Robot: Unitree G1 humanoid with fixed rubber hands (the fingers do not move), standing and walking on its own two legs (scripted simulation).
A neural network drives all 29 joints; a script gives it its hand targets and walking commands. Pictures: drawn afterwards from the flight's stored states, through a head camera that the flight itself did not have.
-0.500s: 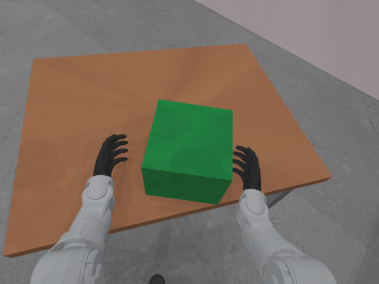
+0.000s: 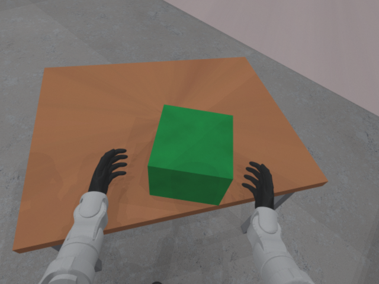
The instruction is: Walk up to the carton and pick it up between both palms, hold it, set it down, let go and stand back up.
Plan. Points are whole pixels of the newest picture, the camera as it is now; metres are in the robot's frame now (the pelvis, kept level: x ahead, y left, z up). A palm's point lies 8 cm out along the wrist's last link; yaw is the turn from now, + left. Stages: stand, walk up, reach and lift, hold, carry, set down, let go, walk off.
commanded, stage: set down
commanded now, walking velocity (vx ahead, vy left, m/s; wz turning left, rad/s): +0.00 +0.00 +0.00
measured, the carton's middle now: (191, 155) +0.46 -0.01 -0.05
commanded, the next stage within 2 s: none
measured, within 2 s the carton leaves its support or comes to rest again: neither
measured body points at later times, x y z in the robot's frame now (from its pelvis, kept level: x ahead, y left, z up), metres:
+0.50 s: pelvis +0.05 -0.02 +0.01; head +0.10 +0.01 +0.46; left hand +0.31 +0.21 -0.01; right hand +0.29 -0.18 -0.01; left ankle +0.09 +0.08 -0.73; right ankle +0.04 -0.15 -0.73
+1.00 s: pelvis +0.05 -0.02 +0.01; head +0.05 +0.00 +0.46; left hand +0.24 +0.23 -0.02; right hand +0.24 -0.18 -0.01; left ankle +0.09 +0.08 -0.73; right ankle +0.04 -0.15 -0.73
